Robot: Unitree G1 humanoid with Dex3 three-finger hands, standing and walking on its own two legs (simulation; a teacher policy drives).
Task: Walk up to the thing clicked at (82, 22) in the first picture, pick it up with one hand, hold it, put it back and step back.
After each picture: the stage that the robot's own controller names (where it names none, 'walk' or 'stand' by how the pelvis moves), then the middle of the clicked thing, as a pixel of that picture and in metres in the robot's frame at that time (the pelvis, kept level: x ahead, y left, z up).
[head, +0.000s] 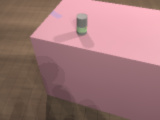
stand; (81, 24) +0.84 +0.04 -0.05
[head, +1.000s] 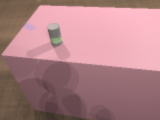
walk; (55, 34) +0.74 +0.21 -0.03
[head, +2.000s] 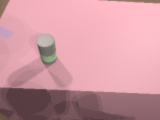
stand; (47, 50) +0.50 +0.17 -0.02
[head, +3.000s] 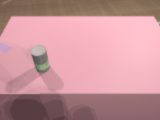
stand; (40, 59) +0.53 +0.22 -0.04
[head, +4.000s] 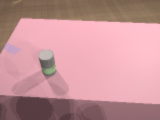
stand; (47, 63) +0.52 +0.19 -0.05
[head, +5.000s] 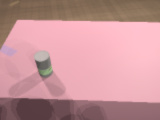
stand; (44, 64) +0.52 +0.21 -0.05
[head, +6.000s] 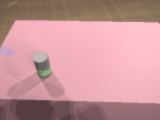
stand; (42, 65) +0.51 +0.21 -0.05
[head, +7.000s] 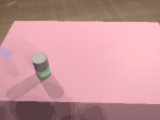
stand; (41, 66) +0.50 +0.21 -0.05
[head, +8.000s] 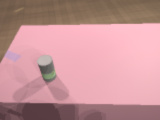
rise first; (47, 68) +0.50 +0.22 -0.05
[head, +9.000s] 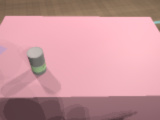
go down; (37, 61) +0.52 +0.20 -0.03
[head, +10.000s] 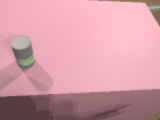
go down; (23, 52) +0.49 +0.21 +0.00
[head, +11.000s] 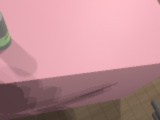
close in; out of the picture +0.50 +0.22 +0.04
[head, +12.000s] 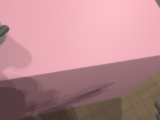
close; out of the picture +0.53 +0.22 +0.06
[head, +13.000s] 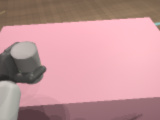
lift; (29, 63) +0.36 +0.17 +0.16
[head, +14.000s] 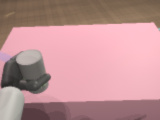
hold; (34, 72) +0.33 +0.17 +0.15
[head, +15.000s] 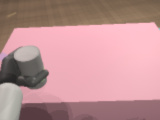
hold; (32, 68) +0.34 +0.17 +0.16
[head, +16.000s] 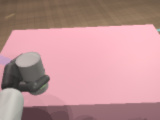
hold; (33, 74) +0.33 +0.17 +0.14
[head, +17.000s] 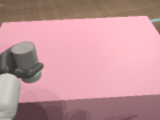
crouch; (27, 62) +0.38 +0.19 +0.12
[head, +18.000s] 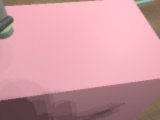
lower; out of the picture +0.51 +0.23 +0.17
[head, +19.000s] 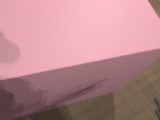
lower; out of the picture +0.55 +0.24 +0.06
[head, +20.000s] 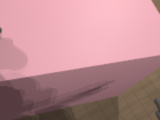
lower; out of the picture +0.53 +0.23 +0.05
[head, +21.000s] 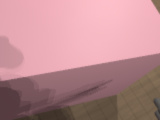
lower; out of the picture +0.53 +0.24 +0.05
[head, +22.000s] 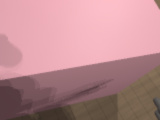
lower; out of the picture +0.53 +0.24 +0.06
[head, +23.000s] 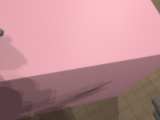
open; out of the picture +0.53 +0.24 +0.05
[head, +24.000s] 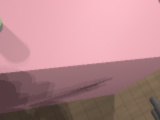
sink last; out of the picture +0.53 +0.23 +0.05
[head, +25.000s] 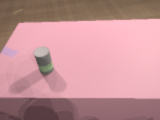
sink last; (44, 61) +0.52 +0.23 +0.00
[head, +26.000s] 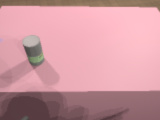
stand; (34, 51) +0.52 +0.23 +0.01
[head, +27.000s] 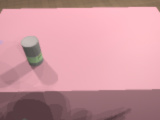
stand; (33, 51) +0.52 +0.23 +0.02
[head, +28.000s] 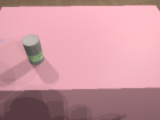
stand; (33, 50) +0.53 +0.22 +0.01
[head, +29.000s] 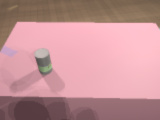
stand; (43, 61) +0.54 +0.22 -0.05
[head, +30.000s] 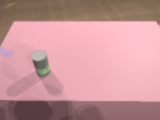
stand; (41, 64) +0.52 +0.22 -0.05
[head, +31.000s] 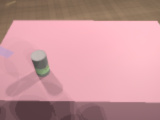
stand; (40, 63) +0.52 +0.22 -0.05
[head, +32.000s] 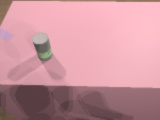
walk; (43, 47) +0.55 +0.20 -0.04
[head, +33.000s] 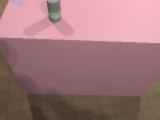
walk; (54, 9) +0.77 +0.17 -0.03
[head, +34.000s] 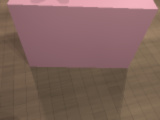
walk; out of the picture +1.11 +0.25 -0.03
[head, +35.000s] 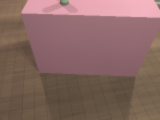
stand; out of the picture +1.14 +0.19 -0.04
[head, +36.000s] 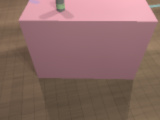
stand; (60, 2) +1.14 +0.20 -0.05
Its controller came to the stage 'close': yes
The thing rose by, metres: 0.22
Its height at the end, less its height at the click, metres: +0.00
